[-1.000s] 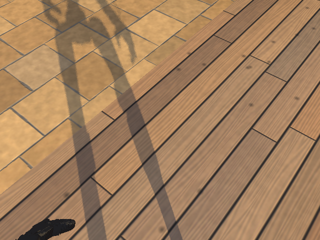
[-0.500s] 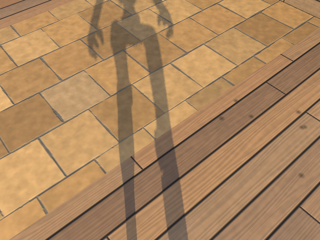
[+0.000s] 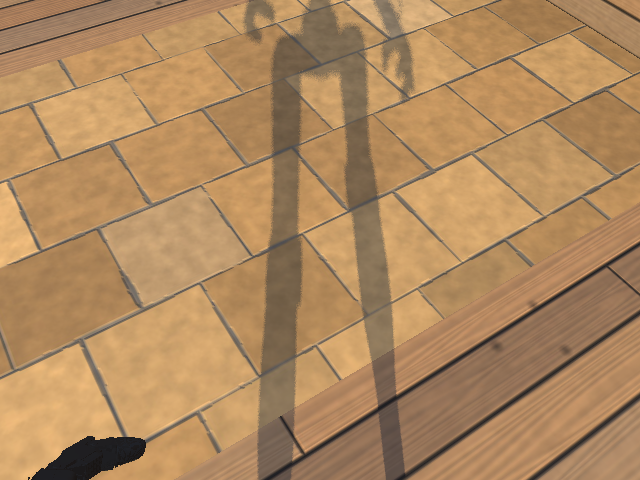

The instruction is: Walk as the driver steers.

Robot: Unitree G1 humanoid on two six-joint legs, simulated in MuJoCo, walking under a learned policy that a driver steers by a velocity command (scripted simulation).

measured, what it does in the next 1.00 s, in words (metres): walks ahead, turning left: right foot, then left foot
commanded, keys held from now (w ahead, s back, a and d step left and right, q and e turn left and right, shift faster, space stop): w+q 1.00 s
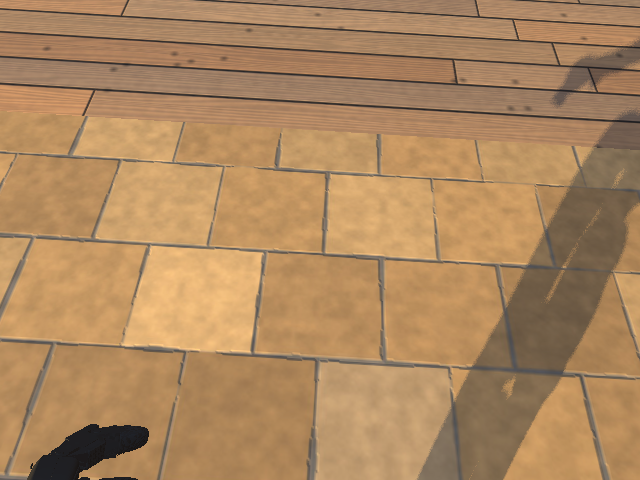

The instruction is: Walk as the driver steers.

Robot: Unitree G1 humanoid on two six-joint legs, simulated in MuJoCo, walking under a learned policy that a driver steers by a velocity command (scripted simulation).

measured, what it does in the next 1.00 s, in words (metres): walks ahead, turning left: right foot, then left foot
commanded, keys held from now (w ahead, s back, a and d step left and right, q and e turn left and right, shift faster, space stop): q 0.74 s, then w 0.26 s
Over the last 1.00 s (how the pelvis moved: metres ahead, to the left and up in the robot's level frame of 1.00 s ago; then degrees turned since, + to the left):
0.53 0.12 0.00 36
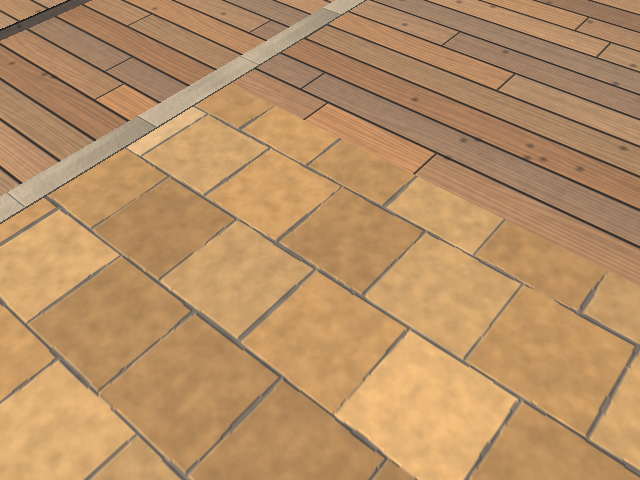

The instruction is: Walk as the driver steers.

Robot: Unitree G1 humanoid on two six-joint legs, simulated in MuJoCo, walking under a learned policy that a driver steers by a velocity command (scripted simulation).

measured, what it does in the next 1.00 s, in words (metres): walks ahead: left foot, then right foot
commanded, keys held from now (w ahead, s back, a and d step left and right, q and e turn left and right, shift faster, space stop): w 0.14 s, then no key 0.50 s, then w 0.10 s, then w+e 0.26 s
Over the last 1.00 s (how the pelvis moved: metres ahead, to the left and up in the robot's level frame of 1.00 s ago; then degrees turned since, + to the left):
0.24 0.01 -0.01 32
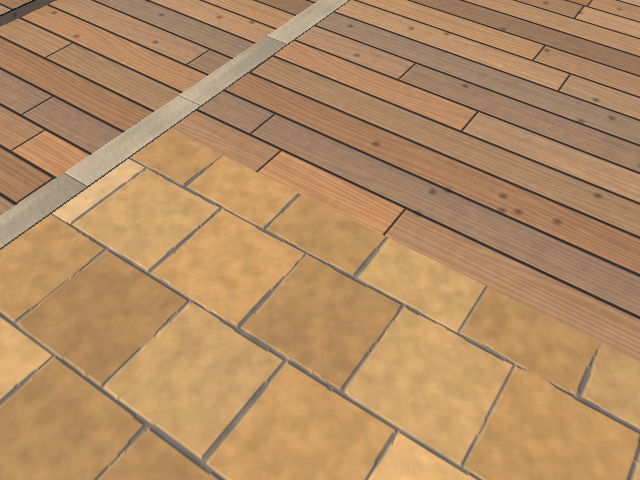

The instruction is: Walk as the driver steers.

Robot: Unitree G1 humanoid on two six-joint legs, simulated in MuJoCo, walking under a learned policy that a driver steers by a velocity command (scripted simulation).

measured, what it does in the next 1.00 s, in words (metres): walks ahead, turning right: right foot, then left foot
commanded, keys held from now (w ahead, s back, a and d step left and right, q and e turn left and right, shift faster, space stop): w+e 1.00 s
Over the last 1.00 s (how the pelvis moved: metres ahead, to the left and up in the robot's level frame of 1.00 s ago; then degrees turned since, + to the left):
0.29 0.06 0.01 -5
